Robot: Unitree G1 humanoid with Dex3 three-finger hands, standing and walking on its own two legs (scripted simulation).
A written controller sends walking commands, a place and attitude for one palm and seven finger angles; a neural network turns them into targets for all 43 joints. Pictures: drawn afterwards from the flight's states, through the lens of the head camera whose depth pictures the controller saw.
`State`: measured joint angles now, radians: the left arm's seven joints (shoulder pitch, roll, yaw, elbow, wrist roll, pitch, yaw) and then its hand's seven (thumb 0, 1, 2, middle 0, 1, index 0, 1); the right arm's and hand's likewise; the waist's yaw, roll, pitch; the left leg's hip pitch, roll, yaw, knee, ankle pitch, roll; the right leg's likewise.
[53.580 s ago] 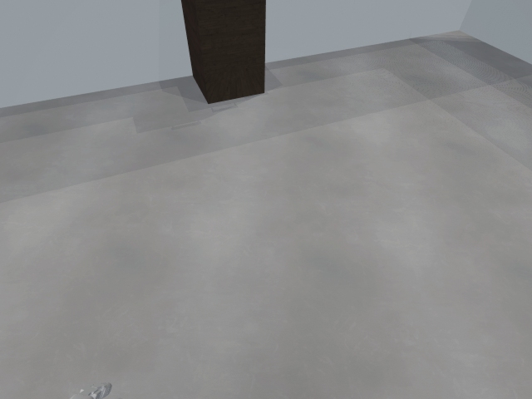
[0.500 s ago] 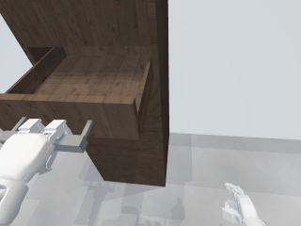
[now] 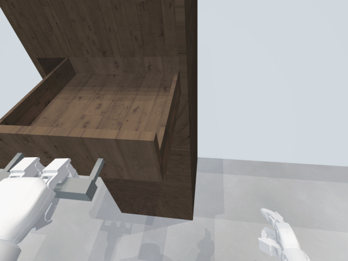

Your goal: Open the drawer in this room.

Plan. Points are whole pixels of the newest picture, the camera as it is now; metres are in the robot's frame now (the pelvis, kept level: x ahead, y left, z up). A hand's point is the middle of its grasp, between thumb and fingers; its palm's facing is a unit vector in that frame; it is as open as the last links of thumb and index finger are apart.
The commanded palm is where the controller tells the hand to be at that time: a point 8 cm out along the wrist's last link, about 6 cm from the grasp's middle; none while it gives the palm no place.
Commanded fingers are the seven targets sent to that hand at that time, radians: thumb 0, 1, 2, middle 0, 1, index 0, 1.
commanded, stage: pull the drawer open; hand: left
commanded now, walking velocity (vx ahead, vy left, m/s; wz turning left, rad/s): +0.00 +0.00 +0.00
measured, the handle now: (49, 173) +0.21 +0.26 +0.17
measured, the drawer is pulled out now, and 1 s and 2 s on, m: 0.28 0.30 0.30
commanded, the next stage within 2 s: open the thumb to release the handle in 0.40 s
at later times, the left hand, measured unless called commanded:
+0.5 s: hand (38, 223) +0.13 +0.24 +0.15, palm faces +0.08 -0.07 -0.99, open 6.0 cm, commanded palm +0.10 +0.24 +0.21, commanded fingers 0.00 0.83 0.87 -0.40 -1.34 -0.40 -1.34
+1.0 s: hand (45, 215) +0.14 +0.23 +0.15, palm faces +0.10 -0.06 -0.99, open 12.1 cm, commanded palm +0.10 +0.24 +0.21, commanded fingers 0.00 -0.50 0.30 -0.30 -1.20 -0.30 -1.20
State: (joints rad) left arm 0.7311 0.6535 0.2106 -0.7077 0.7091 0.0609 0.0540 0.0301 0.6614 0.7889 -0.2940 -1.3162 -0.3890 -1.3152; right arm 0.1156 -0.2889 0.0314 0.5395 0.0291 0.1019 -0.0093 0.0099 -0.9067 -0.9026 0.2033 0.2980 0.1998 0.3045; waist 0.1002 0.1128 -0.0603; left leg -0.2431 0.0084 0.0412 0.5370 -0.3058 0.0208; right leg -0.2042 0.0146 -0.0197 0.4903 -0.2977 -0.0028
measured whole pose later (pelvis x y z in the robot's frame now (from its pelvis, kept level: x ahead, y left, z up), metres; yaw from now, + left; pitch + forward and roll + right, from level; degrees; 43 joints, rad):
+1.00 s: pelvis -0.03 -0.01 +0.00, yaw +2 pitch -3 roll +0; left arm 0.48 0.59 0.11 -0.58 0.79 0.09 -0.05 0.00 -0.23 0.42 -0.34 -1.23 -0.34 -1.23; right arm 0.09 -0.26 0.07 0.59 0.02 0.06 -0.02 0.01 -0.91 -0.90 0.20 0.30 0.20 0.30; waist 0.12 0.12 -0.02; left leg -0.19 0.00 0.01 0.48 -0.24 0.01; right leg -0.15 0.01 -0.05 0.46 -0.25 -0.02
